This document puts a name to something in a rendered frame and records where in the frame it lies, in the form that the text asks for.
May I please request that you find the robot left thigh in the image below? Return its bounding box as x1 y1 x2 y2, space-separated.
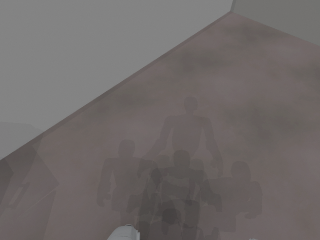
107 226 140 240

